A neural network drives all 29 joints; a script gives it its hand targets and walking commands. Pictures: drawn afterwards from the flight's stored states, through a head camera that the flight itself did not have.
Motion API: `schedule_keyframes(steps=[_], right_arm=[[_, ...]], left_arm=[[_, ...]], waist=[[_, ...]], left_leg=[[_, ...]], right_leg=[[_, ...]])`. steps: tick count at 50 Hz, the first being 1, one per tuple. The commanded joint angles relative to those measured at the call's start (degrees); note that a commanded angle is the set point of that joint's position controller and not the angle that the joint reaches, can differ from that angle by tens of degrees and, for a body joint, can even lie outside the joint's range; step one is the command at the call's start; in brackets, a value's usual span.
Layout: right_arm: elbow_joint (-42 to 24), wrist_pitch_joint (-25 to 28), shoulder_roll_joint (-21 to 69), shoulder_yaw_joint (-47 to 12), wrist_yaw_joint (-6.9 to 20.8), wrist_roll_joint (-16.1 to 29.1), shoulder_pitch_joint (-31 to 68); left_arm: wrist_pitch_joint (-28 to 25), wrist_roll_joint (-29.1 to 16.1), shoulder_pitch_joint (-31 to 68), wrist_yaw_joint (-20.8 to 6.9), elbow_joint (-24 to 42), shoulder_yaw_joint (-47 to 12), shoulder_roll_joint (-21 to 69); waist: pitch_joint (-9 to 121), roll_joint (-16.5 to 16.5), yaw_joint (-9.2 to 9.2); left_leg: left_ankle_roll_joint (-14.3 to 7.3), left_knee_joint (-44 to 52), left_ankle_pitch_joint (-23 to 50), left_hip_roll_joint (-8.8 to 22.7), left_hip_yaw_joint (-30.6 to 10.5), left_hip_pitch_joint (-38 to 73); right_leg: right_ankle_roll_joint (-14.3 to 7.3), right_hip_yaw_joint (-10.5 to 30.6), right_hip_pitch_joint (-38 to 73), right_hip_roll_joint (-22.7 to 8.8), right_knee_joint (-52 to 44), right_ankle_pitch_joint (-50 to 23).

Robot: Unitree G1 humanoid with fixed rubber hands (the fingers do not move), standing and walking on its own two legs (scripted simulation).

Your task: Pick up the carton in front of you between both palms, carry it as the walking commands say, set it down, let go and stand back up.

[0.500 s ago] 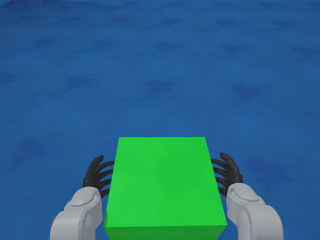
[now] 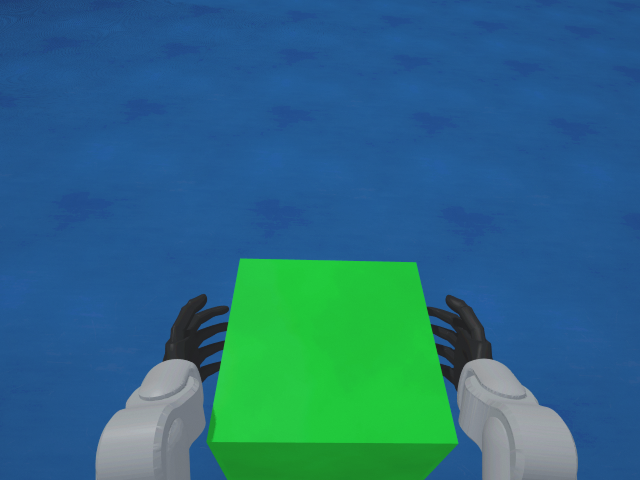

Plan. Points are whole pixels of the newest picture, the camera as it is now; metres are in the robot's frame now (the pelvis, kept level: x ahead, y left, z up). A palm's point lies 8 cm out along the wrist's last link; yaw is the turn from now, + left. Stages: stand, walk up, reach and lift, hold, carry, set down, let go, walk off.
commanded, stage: carry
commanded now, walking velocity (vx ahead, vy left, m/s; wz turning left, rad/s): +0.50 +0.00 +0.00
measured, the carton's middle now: (324, 386) +0.25 +0.00 -0.01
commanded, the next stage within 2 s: none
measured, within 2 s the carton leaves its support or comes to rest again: neither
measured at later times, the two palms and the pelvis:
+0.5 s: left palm (243, 181) +0.56 +0.12 +0.06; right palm (416, 176) +0.59 -0.18 +0.06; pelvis +0.35 -0.05 +0.00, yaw +4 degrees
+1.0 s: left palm (235, 73) +0.93 +0.17 +0.07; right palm (367, 76) +0.92 -0.13 +0.08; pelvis +0.69 +0.02 +0.00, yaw +0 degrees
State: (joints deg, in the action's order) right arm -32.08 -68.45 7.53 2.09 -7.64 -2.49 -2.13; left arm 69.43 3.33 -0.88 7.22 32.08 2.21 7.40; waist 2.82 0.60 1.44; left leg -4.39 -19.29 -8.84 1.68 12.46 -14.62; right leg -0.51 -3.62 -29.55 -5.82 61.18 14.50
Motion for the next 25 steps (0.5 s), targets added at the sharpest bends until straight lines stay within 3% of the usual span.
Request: schedule_keyframes(steps=[1, 6, 11, 12, 14, 15, 16, 17, 18, 19, 20, 21, 22, 23, 25], right_arm=[[-7.28, 1.51, 47.6, -37.88, 8.84, 18.0, 23.17], [-6.41, 0.4, 41.92, -35.78, 7.8, 16.65, 20.25], [-4.78, -0.83, 39.27, -34.27, 6.56, 15.05, 19.51], [-4.72, -0.91, 39.37, -34.38, 6.43, 14.9, 19.77], [-4.95, -0.94, 39.77, -34.87, 6.37, 14.97, 20.6], [-5.05, -0.93, 40.11, -35.3, 6.41, 15.03, 20.5], [-5.3, -0.79, 40.15, -35.65, 6.48, 14.93, 21.22], [-7.1, -0.81, 41.3, -36.88, 6.66, 15.32, 21.11], [-6.97, -0.45, 42.54, -37.52, 7.16, 16.15, 22.23], [-5.83, 0.3, 45.98, -38.55, 7.65, 16.32, 22.16], [-5.39, 1.11, 48.76, -38.98, 8.21, 16.26, 22.29], [-4.51, 1.97, 51.22, -39.41, 8.59, 16.11, 22.57], [-3.93, 2.85, 52.95, -39.74, 8.84, 15.7, 22.31], [-3.44, 3.67, 53.78, -39.89, 8.91, 15.18, 21.75], [-2.9, 4.92, 54.21, -40.06, 8.76, 13.99, 19.73]], left_arm=[[-2.41, -15.36, 20.95, -6.72, 5.86, -38.0, 48.97], [-1.01, -14.97, 19.43, -5.43, 5.8, -37.16, 44.36], [0.48, -15.39, 19.89, -5.19, 5.15, -36.23, 41.14], [0.58, -15.51, 20.05, -5.27, 5.04, -36.01, 40.99], [0.46, -15.47, 18.98, -5.5, 4.12, -35.43, 41.16], [0.21, -15.31, 18.17, -5.66, 3.31, -35.0, 41.51], [-0.05, -14.83, 17.22, -5.86, 2.89, -34.39, 41.84], [-0.67, -15.01, 18.14, -6.15, 2.32, -34.17, 42.02], [-1.14, -16.16, 16.83, -6.64, 1.98, -34.91, 44.67], [-1.74, -16.75, 18.07, -7.34, 3.51, -35.72, 46.88], [-2.57, -17.19, 18.74, -7.99, 3.49, -36.47, 49.65], [-3.45, -17.37, 20.06, -8.57, 3.66, -37.15, 51.66], [-4.23, -17.46, 20.66, -9.01, 3.6, -37.73, 52.86], [-4.87, -17.52, 20.56, -9.38, 3.59, -38.1, 53.39], [-5.75, -17.49, 19.08, -10.03, 3.55, -38.52, 53.06]], waist=[[13.11, -8.1, -0.82], [8.06, -7.85, -0.42], [2.82, -9.17, -0.22], [2.82, -9.64, -0.39], [6.9, -10.7, -1.51], [10.97, -7.91, -2.55], [15.19, -2.8, -3.66], [21.44, 13.96, -3.62], [19.31, 16.95, -2.75], [18.74, 12.34, -2.72], [19.27, 6.74, -2.59], [17.79, 2.1, -2.41], [17.41, 2.88, -2.1], [17.56, 4.31, -2.02], [16.43, 6.04, -2.08]], left_leg=[[-2.71, 12.22, 2.77, 14.33, -12.66, 15.0], [-2.93, 11.92, 12.29, 12.24, -8.05, 19.01], [-2.01, 10.75, 20.12, 12.23, -5.09, 20.45], [-1.3, 9.13, 24.6, 12.37, -4.27, 20.98], [0.52, -0.86, 37.72, 11.6, -1.03, 20.96], [2.16, -12.21, 37.87, 9.03, 1.86, 17.65], [3.29, -25.38, 24.45, 7.23, 1.13, 7.92], [6.4, -45.28, 6.45, 0.09, -1.21, -10.66], [5.79, -54.68, -16.85, -3.23, -8.37, -19.48], [3.67, -59.01, -16.32, 0.95, -12.54, -21.76], [2.69, -57.64, -13.6, 3.1, -13.04, -21.48], [2.51, -53.5, -10.5, 4.97, -12.94, -20.74], [2.8, -49.07, -7.87, 5.98, -12.82, -18.94], [3.13, -46.58, -6.08, 5.53, -11.5, -17.74], [3.95, -41.48, -3.74, 5.36, -9.54, -18.34]], right_leg=[[1.19, -0.74, -5.67, -1.63, -7.47, -4.87], [2.05, -4.66, -9.3, -0.63, -21.42, -10.9], [-0.28, -7.73, -5.53, 1.52, -31.46, -13.84], [-1.0, -8.0, -3.06, 1.89, -32.79, -14.21], [-1.73, -10.99, 8.19, 5.09, -34.1, -11.96], [-1.73, -13.21, 19.45, 7.82, -36.53, -9.35], [-1.62, -5.04, 31.71, 1.56, -37.04, -3.93], [-10.66, 25.56, 45.25, -15.94, -42.98, 6.25], [-12.81, 34.53, 44.67, -18.79, -49.72, -5.43], [-11.68, 26.52, 43.09, -17.93, -47.04, -14.28], [-10.03, 20.64, 40.03, -16.11, -45.28, -20.43], [-8.17, 15.39, 36.03, -14.48, -45.63, -21.92], [-6.31, 11.98, 33.13, -13.03, -47.16, -18.27], [-5.75, 9.66, 31.98, -12.13, -48.56, -16.08], [-6.21, 6.33, 31.21, -11.07, -50.78, -13.33]])
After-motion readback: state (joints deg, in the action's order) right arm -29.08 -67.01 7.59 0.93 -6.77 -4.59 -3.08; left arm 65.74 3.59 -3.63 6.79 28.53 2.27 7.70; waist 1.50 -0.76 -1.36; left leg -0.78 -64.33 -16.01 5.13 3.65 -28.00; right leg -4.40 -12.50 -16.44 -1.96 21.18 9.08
